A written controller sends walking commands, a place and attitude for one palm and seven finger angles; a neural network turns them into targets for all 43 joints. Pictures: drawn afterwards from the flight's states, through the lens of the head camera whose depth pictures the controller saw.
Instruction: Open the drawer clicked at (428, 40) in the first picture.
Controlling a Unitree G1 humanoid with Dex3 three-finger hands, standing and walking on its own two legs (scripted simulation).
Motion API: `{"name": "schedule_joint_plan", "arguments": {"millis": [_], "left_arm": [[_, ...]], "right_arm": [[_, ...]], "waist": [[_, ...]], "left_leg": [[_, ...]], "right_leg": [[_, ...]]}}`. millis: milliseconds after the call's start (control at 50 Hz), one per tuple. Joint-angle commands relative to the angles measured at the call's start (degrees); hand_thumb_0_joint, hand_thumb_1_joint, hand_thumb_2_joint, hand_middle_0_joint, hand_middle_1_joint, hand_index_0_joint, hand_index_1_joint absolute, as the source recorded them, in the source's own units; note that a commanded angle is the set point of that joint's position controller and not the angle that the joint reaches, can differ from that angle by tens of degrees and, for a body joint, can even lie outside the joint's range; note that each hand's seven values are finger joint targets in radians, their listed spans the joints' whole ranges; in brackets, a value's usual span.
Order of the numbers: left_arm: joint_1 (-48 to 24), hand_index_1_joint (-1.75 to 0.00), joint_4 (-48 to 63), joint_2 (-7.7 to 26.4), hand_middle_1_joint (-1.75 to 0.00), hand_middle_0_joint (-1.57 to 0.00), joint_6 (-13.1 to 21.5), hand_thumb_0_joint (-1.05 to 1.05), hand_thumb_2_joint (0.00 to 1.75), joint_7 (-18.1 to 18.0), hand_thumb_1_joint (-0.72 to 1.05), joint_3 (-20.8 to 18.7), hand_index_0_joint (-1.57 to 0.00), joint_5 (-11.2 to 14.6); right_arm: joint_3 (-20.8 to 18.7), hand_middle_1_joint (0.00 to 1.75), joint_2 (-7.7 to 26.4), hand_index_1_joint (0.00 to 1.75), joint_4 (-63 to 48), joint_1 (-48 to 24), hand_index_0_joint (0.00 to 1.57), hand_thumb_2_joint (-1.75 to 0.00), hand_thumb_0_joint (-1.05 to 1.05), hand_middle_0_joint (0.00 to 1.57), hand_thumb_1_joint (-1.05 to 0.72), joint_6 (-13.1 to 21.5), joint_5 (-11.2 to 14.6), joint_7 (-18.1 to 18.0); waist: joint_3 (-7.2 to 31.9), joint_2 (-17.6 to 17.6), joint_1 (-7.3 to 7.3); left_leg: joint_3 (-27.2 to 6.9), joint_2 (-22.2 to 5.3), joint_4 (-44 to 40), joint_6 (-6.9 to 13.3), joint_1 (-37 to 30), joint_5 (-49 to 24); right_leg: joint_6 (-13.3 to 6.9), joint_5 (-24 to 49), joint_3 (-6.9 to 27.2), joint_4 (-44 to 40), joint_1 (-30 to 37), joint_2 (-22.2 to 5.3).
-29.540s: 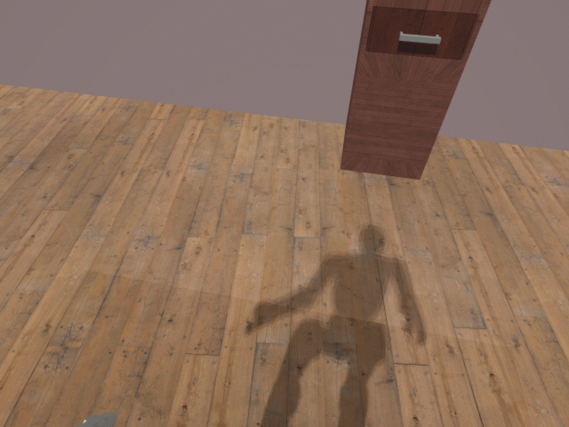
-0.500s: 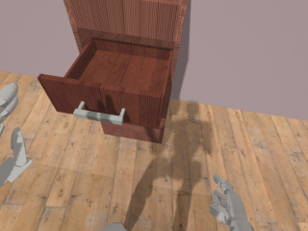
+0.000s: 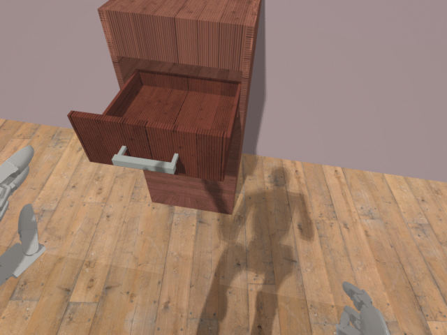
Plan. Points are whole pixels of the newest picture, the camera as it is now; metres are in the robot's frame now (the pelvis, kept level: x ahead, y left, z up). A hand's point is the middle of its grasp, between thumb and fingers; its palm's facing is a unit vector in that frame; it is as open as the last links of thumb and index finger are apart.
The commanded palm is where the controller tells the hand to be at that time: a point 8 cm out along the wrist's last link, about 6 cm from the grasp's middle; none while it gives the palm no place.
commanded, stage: stop stepping back and stand still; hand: left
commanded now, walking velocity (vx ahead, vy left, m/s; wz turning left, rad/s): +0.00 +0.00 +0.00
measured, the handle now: (146, 158) +0.52 +0.21 -0.03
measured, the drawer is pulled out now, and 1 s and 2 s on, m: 0.30 0.30 0.30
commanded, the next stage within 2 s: let the arm hang, fingers relaxed in 0.34 s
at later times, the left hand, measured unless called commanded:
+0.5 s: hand (44, 260) +0.20 +0.25 +0.11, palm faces +0.24 -0.84 -0.48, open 7.4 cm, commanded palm none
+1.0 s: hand out of the picture -0.07 +0.20 -0.17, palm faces +0.00 -0.97 -0.23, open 7.2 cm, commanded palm none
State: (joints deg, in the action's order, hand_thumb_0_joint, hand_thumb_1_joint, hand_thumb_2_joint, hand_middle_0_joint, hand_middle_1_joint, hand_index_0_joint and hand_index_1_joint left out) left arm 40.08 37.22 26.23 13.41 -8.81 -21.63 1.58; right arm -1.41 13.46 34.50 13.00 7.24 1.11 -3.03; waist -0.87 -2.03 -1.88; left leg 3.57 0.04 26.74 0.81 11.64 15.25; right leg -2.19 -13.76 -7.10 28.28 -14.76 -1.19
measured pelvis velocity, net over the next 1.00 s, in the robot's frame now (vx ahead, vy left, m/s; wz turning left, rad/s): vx -0.03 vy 0.00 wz -0.01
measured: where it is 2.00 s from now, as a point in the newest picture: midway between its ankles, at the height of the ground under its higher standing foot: outside the picture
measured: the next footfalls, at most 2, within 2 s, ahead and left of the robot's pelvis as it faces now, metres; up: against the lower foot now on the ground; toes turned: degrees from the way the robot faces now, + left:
none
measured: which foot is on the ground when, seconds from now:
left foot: down 0.00-1.00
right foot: down 0.00-1.00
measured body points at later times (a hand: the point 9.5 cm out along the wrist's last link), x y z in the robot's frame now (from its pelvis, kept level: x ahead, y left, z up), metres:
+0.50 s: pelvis -0.02 +0.02 +0.00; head +0.00 +0.02 +0.45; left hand +0.18 +0.30 +0.13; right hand +0.14 -0.23 -0.09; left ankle -0.01 +0.11 -0.74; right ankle +0.02 -0.09 -0.74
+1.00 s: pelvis -0.03 +0.00 +0.00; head -0.01 +0.00 +0.45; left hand -0.07 +0.25 -0.15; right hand -0.05 -0.22 -0.15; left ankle -0.01 +0.11 -0.74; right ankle +0.02 -0.09 -0.74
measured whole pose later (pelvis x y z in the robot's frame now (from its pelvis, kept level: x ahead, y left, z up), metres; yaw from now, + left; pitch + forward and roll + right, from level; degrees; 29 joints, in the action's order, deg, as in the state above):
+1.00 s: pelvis -0.03 +0.00 +0.00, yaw -1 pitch -2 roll +0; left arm 20.8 -62.9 11.7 -1.3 -1.2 -0.3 -0.6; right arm 0.3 8.6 61.6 19.0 -1.6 -0.5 -1.2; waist -4.4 0.0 0.0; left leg 4.1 -0.8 24.1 1.0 9.6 12.2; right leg -2.5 -8.6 -6.3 22.2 -11.5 0.1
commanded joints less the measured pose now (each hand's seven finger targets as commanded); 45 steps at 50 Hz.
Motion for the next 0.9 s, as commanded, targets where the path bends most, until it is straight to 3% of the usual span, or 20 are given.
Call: {"name": "schedule_joint_plan", "arguments": {"millis": [0,40,120,160,280,400,420,440,460,500,560,620,660,680,720,760,780,820,840,880], "left_arm": [[-1.86,-0.30,3.88,4.42,-0.30,-0.20,3.56,0.00,0.90,-1.39,0.90,-6.59,-0.20,1.39],[-2.79,-0.30,1.91,2.96,-0.30,-0.20,2.94,0.00,0.90,-1.15,0.90,-5.03,-0.20,1.56],[-6.22,-0.30,2.18,2.48,-0.30,-0.20,2.04,0.00,0.90,-1.01,0.90,-2.95,-0.20,0.96],[-8.33,-0.30,4.62,2.82,-0.30,-0.20,1.74,0.00,0.90,-1.09,0.90,-2.24,-0.20,0.52],[-8.46,-0.30,10.27,4.46,-0.30,-0.20,1.51,0.00,0.90,-1.89,0.90,-3.36,-0.20,0.14],[-4.55,-0.30,8.91,3.82,-0.30,-0.20,1.75,0.00,0.90,-1.79,0.90,-4.08,-0.20,0.76],[-13.24,-0.30,-41.64,-2.17,-0.30,-0.20,-6.31,0.00,0.90,5.80,0.90,16.24,-0.20,-4.45],[-12.81,-0.30,-44.44,-4.07,-0.30,-0.20,-11.48,0.00,0.90,7.26,0.90,14.64,-0.20,-4.19],[-12.47,-0.30,-43.65,-5.52,-0.30,-0.20,-13.08,0.00,0.90,7.69,0.90,14.78,-0.20,-3.57],[-16.81,-0.30,-47.63,-6.09,-0.30,-0.20,-13.04,0.00,0.90,7.97,0.90,15.72,-0.20,-3.42],[-20.16,-0.30,-57.80,-4.02,-0.30,-0.20,-13.15,0.00,0.90,8.00,0.90,16.36,-0.20,-3.94],[-23.40,-0.30,-68.60,-3.15,-0.30,-0.20,-13.69,0.00,0.90,7.91,0.90,17.48,-0.20,-3.52],[-24.36,-0.30,-74.41,-4.26,-0.30,-0.20,-14.09,0.00,0.90,7.71,0.90,18.60,-0.20,-2.97],[-23.74,-0.30,-77.30,-4.78,-0.30,-0.20,-14.06,0.00,0.90,7.69,0.90,19.04,-0.20,-2.86],[-22.71,-0.30,-82.50,-5.33,-0.30,-0.20,-13.76,0.00,0.90,7.72,0.90,19.64,-0.20,-2.68],[-21.86,-0.30,-86.69,-6.33,-0.30,-0.20,-13.33,0.00,0.90,7.66,0.90,19.96,-0.20,-2.53],[-21.05,-0.30,-88.18,-7.63,-0.30,-0.20,-13.12,0.00,0.90,7.58,0.90,19.46,-0.20,-2.51],[-20.61,-0.30,-91.23,-7.37,-0.30,-0.20,-12.87,0.00,0.90,7.57,0.90,19.94,-0.20,-2.30],[-20.04,-0.30,-92.36,-7.59,-0.30,-0.20,-12.67,0.00,0.90,7.51,0.90,19.97,-0.20,-2.25],[-20.22,-0.30,-94.79,-8.33,-0.30,-0.20,-12.65,0.00,0.90,7.49,0.90,20.23,-0.20,-2.15]], "right_arm": [[-1.40,0.30,5.81,0.30,-7.58,-4.96,0.20,-0.90,0.00,0.20,-0.90,2.38,0.58,-0.49],[-1.44,0.30,5.90,0.30,-7.45,-5.15,0.20,-0.90,0.00,0.20,-0.90,1.96,0.59,-0.43],[-0.56,0.30,5.34,0.30,-7.82,-6.15,0.20,-0.90,0.00,0.20,-0.90,1.51,0.31,-0.34],[-0.16,0.30,5.33,0.30,-8.31,-6.58,0.20,-0.90,0.00,0.20,-0.90,1.51,-0.01,-0.45],[0.50,0.30,4.64,0.30,-9.01,-6.46,0.20,-0.90,0.00,0.20,-0.90,2.07,-0.67,-0.67],[0.26,0.30,4.59,0.30,-9.08,-6.20,0.20,-0.90,0.00,0.20,-0.90,1.85,-0.43,-0.55],[-3.50,0.30,15.08,0.30,5.62,-8.24,0.20,-0.90,0.00,0.20,-0.90,5.05,-0.37,4.48],[-3.68,0.30,11.96,0.30,6.94,-2.10,0.20,-0.90,0.00,0.20,-0.90,1.28,-1.02,4.00],[-2.99,0.30,10.71,0.30,5.58,-0.21,0.20,-0.90,0.00,0.20,-0.90,-0.40,-0.87,3.56],[-1.90,0.30,9.70,0.30,5.23,-1.56,0.20,-0.90,0.00,0.20,-0.90,-2.11,-1.53,3.24],[-1.24,0.30,9.98,0.30,6.09,-2.62,0.20,-0.90,0.00,0.20,-0.90,-3.61,-1.88,2.79],[-0.64,0.30,8.58,0.30,9.29,-2.42,0.20,-0.90,0.00,0.20,-0.90,-5.57,-1.92,2.44],[0.11,0.30,7.02,0.30,11.56,-2.15,0.20,-0.90,0.00,0.20,-0.90,-6.39,-2.25,2.44],[0.47,0.30,6.25,0.30,12.87,-2.26,0.20,-0.90,0.00,0.20,-0.90,-6.69,-2.19,2.44],[0.75,0.30,4.91,0.30,15.09,-0.95,0.20,-0.90,0.00,0.20,-0.90,-7.12,-1.89,2.39],[0.75,0.30,4.13,0.30,17.64,1.42,0.20,-0.90,0.00,0.20,-0.90,-7.33,-1.72,2.12],[0.59,0.30,3.26,0.30,18.68,2.74,0.20,-0.90,0.00,0.20,-0.90,-7.33,-1.91,1.94],[0.73,0.30,2.42,0.30,20.76,4.42,0.20,-0.90,0.00,0.20,-0.90,-7.40,-1.64,1.81],[0.48,0.30,2.33,0.30,21.34,5.27,0.20,-0.90,0.00,0.20,-0.90,-7.48,-1.54,1.65],[0.48,0.30,1.68,0.30,23.36,7.27,0.20,-0.90,0.00,0.20,-0.90,-7.56,-1.46,1.45]], "waist": [[1.80,1.45,0.28],[0.82,-0.30,0.15],[0.63,-1.43,0.40],[1.18,0.50,0.55],[3.89,6.10,1.11],[4.68,6.69,1.04],[-2.27,6.56,-1.27],[4.33,4.90,-0.65],[4.71,6.37,-0.59],[5.87,2.36,0.44],[6.82,-7.60,1.88],[5.18,-4.69,1.71],[1.79,5.61,1.86],[0.42,7.65,2.26],[-1.45,8.37,2.20],[-0.66,6.31,1.84],[0.59,8.90,1.86],[1.37,8.75,1.67],[1.17,5.88,1.64],[0.01,4.12,1.33]], "left_leg": [[-6.33,-5.56,-4.92,1.53,7.07,-0.83],[-5.37,-4.86,-4.09,1.35,4.93,0.06],[-5.59,-5.17,-5.50,1.96,4.31,2.41],[-5.66,-5.23,-6.77,2.00,3.65,2.35],[-6.35,-5.77,-8.52,1.87,4.38,-0.47],[-6.71,-6.07,-8.84,1.16,5.48,-4.18],[-8.28,-7.23,-0.63,1.73,9.17,-15.01],[-7.35,-8.04,-0.72,1.33,3.21,-24.25],[-8.48,-9.35,-1.32,1.98,2.96,-25.52],[-12.07,-10.47,-2.16,4.53,5.58,-22.43],[-9.48,-7.29,-0.15,3.06,5.75,-18.87],[-6.81,-4.09,-0.59,1.75,2.67,-10.67],[-7.07,-4.94,-4.77,1.59,2.95,-7.69],[-7.03,-5.15,-6.25,1.55,3.97,-4.99],[-6.58,-4.67,-7.58,1.22,4.01,-0.48],[-6.10,-4.93,-7.59,1.18,1.08,-0.55],[-5.77,-4.94,-7.42,1.20,0.26,-1.13],[-5.42,-5.02,-7.31,1.13,-0.77,-2.19],[-5.43,-5.46,-6.83,1.19,-2.09,-3.17],[-5.32,-5.50,-7.09,1.30,-1.80,-3.21]], "right_leg": [[1.26,3.76,10.71,-7.70,5.47,-5.57],[0.90,0.67,12.27,-10.41,2.30,-6.27],[1.72,-4.23,11.88,-12.26,1.45,-5.76],[1.87,-4.51,11.09,-11.92,1.99,-5.24],[1.81,2.42,9.06,-8.94,7.16,-3.95],[1.76,7.44,7.28,-7.05,9.70,-3.38],[0.51,12.87,3.23,2.63,-1.58,-5.46],[0.66,13.56,6.04,1.48,-0.92,-4.76],[0.98,8.97,5.12,3.86,-1.16,-3.40],[0.59,0.73,6.24,6.35,-0.85,-2.13],[-0.81,11.60,7.92,1.36,5.23,-4.46],[-2.28,11.39,10.45,-2.57,4.49,-7.03],[-1.55,5.07,9.93,-3.83,3.71,-5.31],[-1.01,2.52,9.98,-5.21,4.09,-4.87],[-0.97,-0.83,10.67,-7.96,3.55,-5.03],[-1.04,-0.78,10.62,-9.86,3.34,-5.17],[-1.19,0.31,10.44,-10.29,4.13,-5.28],[-1.42,1.75,10.26,-10.84,5.02,-5.46],[-1.47,2.38,9.82,-11.36,4.43,-5.36],[-1.51,1.75,9.51,-12.10,4.22,-5.48]]}}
